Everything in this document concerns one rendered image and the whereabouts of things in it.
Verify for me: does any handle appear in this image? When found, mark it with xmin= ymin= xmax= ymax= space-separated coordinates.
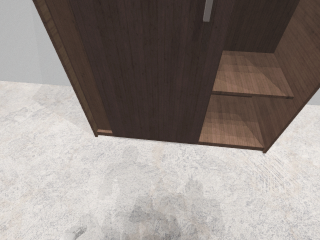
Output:
xmin=203 ymin=0 xmax=213 ymax=22

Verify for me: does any left robot hand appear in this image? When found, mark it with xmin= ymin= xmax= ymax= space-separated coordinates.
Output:
xmin=59 ymin=224 xmax=88 ymax=240

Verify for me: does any wardrobe door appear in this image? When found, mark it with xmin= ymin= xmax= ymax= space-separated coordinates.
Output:
xmin=44 ymin=0 xmax=111 ymax=130
xmin=68 ymin=0 xmax=237 ymax=143

